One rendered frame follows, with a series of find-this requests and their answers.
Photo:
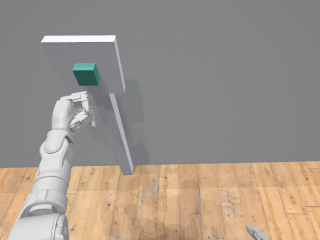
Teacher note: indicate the robot left upper arm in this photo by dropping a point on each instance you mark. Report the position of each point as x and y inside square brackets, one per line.
[52, 226]

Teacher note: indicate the robot left forearm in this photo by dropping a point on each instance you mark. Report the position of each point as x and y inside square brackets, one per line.
[49, 191]

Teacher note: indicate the robot right hand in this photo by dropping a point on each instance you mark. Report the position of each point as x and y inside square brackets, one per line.
[256, 233]

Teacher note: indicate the button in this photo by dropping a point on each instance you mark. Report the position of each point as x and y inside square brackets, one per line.
[86, 74]

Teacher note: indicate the panel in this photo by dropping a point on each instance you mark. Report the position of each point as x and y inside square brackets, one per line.
[64, 51]

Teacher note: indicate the robot left hand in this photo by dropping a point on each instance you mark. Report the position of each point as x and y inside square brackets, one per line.
[65, 117]

